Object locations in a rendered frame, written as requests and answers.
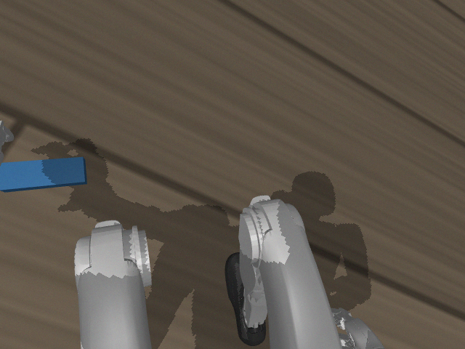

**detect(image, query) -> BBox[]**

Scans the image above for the left robot hand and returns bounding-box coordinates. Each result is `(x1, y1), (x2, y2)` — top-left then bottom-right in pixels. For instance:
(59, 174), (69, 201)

(0, 121), (14, 166)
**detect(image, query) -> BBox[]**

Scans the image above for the right robot hand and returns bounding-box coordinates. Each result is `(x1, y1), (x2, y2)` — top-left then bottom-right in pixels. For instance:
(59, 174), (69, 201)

(331, 308), (384, 349)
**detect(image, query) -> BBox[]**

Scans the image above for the right robot foot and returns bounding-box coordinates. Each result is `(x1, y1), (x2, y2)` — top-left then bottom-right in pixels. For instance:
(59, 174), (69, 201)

(225, 252), (266, 346)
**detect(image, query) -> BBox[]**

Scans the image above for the small box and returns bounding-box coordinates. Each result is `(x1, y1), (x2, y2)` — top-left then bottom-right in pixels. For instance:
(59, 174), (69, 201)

(0, 157), (87, 193)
